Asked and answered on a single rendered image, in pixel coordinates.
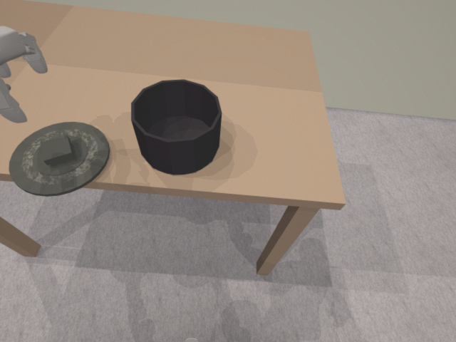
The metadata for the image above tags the pot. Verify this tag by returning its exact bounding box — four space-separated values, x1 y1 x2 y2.
131 79 222 175

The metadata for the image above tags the lid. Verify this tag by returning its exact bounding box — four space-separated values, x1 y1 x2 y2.
9 122 110 197

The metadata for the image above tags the knob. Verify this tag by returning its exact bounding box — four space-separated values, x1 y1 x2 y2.
40 135 75 165

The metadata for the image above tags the robot left hand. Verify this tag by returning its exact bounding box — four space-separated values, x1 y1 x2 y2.
0 26 48 123

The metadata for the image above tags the table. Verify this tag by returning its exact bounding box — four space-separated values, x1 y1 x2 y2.
0 0 346 275

